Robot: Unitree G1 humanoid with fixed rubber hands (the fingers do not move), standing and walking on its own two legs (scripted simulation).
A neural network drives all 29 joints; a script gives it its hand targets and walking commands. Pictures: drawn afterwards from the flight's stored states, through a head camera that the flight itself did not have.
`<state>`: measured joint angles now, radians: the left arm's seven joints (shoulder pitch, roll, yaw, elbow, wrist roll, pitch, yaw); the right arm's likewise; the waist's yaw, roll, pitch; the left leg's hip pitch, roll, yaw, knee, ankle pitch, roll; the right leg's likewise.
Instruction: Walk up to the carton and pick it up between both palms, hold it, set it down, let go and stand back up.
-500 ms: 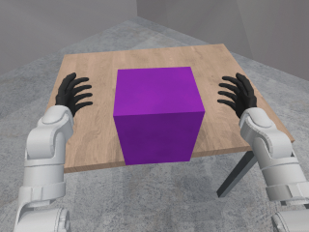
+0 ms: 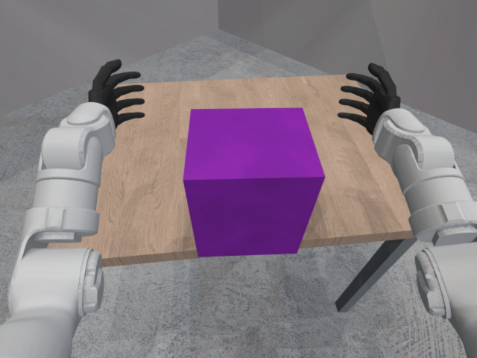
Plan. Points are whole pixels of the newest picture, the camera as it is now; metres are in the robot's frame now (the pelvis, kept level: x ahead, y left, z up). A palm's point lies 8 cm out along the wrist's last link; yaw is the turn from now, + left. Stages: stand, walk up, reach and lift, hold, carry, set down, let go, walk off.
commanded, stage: reach and lift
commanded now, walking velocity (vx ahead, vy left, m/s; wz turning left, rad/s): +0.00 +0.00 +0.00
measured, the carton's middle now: (247, 186) +0.41 +0.02 +0.05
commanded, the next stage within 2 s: none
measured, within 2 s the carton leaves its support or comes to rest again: neither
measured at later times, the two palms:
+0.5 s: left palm (127, 161) +0.41 +0.23 +0.12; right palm (349, 159) +0.43 -0.16 +0.12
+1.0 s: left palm (138, 173) +0.41 +0.22 +0.09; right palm (335, 165) +0.43 -0.15 +0.10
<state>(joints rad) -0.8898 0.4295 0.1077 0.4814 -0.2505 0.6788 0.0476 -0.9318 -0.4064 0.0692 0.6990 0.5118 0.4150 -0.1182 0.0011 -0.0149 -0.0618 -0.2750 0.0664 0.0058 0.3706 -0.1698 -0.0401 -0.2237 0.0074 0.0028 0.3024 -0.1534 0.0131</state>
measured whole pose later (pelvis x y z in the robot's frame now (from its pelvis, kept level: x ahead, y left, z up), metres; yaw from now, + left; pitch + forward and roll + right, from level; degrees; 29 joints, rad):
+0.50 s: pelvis -0.01 +0.00 +0.00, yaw +0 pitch +7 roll -1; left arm -0.78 0.32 0.05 0.70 -0.22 0.33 0.06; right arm -0.81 -0.27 0.02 0.84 0.35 0.18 -0.12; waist 0.03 -0.01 -0.04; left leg -0.34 0.07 0.00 0.40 -0.17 -0.04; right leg -0.29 0.01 0.00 0.32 -0.15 0.01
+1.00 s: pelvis +0.00 +0.00 -0.01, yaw +0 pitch +10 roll -2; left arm -0.80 0.23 0.07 1.00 -0.17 0.01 0.08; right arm -0.83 -0.21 0.06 1.04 0.32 -0.02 -0.14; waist 0.04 -0.01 -0.13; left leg -0.43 0.07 -0.01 0.46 -0.20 -0.04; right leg -0.37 0.02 0.00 0.37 -0.17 0.01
